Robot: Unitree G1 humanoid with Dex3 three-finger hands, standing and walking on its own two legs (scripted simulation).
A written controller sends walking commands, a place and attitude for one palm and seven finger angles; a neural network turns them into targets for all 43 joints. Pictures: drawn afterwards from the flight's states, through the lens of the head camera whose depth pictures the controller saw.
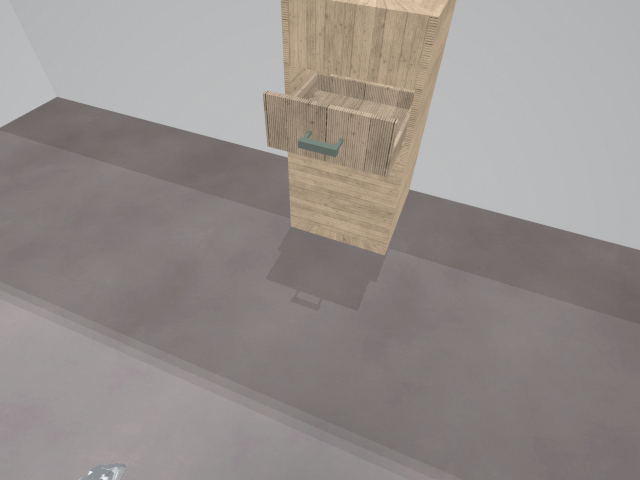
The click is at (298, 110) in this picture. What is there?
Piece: drawer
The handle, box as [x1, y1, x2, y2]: [298, 131, 343, 156]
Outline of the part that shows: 298,140 298,147 335,156 338,152 338,148 343,139 340,138 337,143 333,145 309,139 308,137 311,134 311,131 308,131 303,137 300,137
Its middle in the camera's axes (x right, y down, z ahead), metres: +0.00 -0.27 +1.09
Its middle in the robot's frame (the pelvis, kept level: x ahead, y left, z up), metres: +0.98 +0.05 -0.14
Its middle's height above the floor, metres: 0.64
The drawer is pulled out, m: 0.19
